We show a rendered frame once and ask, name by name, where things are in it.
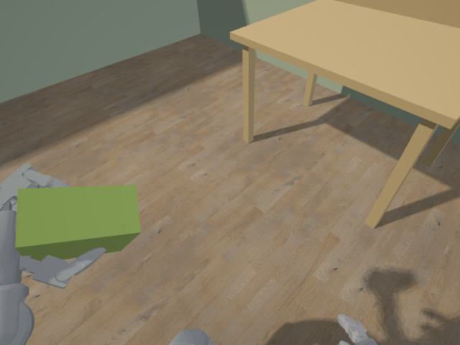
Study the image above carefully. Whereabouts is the robot left hand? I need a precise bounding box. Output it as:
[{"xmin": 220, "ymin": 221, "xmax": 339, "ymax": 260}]
[{"xmin": 0, "ymin": 163, "xmax": 106, "ymax": 289}]

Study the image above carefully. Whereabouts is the left robot forearm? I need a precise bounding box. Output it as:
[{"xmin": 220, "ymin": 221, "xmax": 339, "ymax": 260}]
[{"xmin": 0, "ymin": 283, "xmax": 35, "ymax": 345}]

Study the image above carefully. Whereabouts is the table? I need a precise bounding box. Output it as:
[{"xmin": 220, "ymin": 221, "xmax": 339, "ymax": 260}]
[{"xmin": 230, "ymin": 0, "xmax": 460, "ymax": 229}]

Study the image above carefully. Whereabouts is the sponge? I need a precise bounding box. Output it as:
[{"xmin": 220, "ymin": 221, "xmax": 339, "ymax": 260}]
[{"xmin": 15, "ymin": 185, "xmax": 141, "ymax": 261}]

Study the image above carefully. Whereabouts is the robot left thigh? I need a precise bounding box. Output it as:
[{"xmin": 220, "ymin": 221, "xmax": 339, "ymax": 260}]
[{"xmin": 169, "ymin": 329, "xmax": 213, "ymax": 345}]

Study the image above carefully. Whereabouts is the robot right hand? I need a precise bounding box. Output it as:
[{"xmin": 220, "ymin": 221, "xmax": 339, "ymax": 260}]
[{"xmin": 337, "ymin": 314, "xmax": 377, "ymax": 345}]

